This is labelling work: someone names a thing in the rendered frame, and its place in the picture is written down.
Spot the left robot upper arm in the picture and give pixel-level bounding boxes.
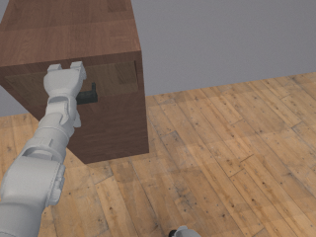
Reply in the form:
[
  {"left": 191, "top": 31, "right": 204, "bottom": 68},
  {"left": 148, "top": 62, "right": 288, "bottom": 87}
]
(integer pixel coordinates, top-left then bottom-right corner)
[{"left": 0, "top": 156, "right": 66, "bottom": 237}]

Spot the robot left forearm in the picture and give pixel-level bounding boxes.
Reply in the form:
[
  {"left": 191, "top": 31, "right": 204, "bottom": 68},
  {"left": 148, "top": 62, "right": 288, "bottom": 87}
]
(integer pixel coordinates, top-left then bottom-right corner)
[{"left": 0, "top": 93, "right": 77, "bottom": 200}]

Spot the drawer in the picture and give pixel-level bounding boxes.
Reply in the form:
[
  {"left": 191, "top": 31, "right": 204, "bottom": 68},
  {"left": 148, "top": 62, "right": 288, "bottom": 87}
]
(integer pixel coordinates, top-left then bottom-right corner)
[{"left": 4, "top": 60, "right": 138, "bottom": 106}]

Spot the robot right shin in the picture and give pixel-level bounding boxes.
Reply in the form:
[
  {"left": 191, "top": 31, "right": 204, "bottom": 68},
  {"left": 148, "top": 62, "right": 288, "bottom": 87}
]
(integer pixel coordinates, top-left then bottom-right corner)
[{"left": 175, "top": 225, "right": 188, "bottom": 234}]

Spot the cabinet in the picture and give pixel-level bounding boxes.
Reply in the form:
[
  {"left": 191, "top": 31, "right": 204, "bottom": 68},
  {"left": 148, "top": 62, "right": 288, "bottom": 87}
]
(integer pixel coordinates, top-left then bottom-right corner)
[{"left": 0, "top": 0, "right": 149, "bottom": 165}]

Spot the handle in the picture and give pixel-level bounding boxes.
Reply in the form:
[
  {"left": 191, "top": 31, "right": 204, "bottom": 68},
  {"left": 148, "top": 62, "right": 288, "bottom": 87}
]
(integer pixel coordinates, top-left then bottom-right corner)
[{"left": 75, "top": 82, "right": 98, "bottom": 105}]

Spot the robot left hand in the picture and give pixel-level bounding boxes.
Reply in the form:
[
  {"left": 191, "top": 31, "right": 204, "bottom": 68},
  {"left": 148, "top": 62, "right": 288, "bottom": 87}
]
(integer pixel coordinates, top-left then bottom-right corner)
[{"left": 43, "top": 61, "right": 87, "bottom": 127}]

